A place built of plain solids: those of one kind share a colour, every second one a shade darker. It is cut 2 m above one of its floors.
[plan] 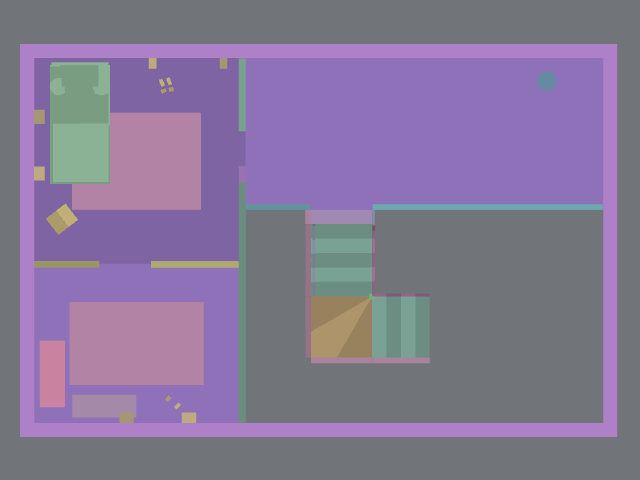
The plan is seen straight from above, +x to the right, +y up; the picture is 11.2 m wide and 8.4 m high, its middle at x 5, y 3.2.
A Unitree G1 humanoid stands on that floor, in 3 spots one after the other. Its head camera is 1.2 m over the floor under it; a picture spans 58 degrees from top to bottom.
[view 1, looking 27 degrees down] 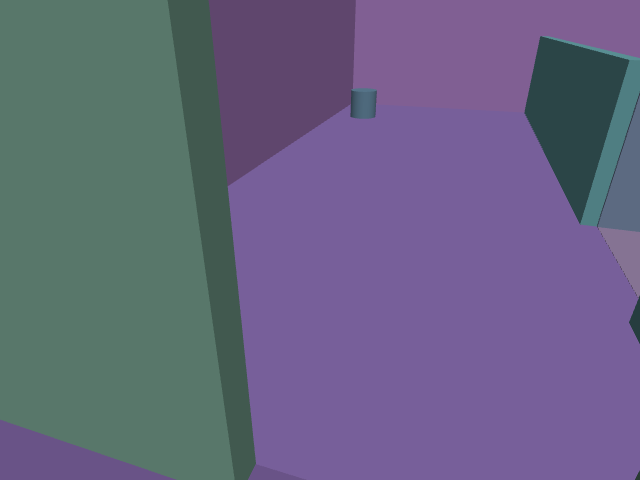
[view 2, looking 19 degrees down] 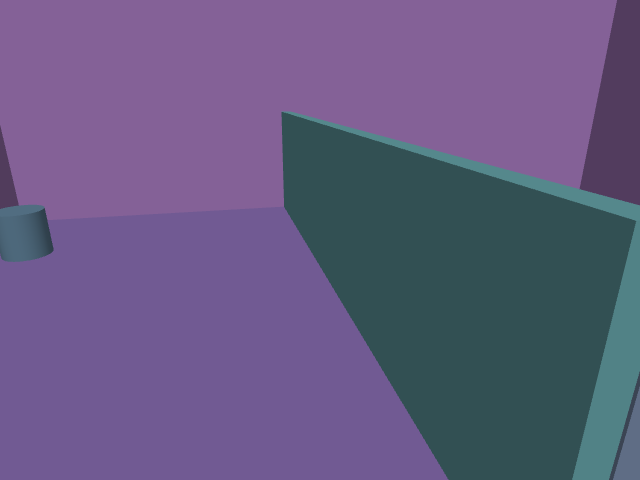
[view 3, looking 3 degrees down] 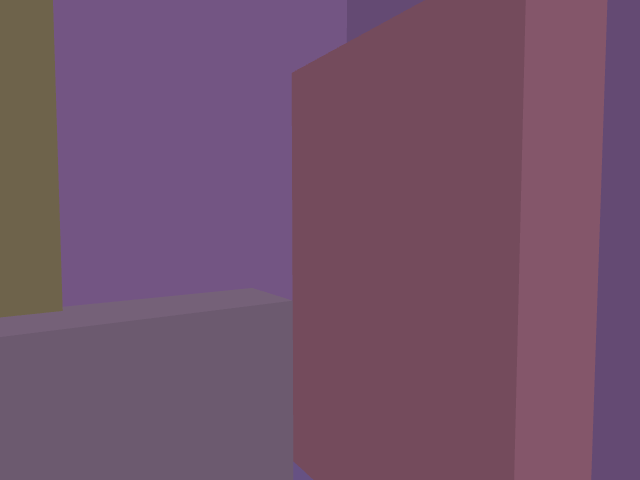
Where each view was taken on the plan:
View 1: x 2.94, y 4.65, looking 18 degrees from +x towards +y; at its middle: upper_floor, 2.64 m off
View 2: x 5.38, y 4.48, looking -13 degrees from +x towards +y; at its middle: well_guard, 3.07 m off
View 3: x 1.59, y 2.08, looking -124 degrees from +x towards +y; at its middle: slotfit_bedroom_storage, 1.89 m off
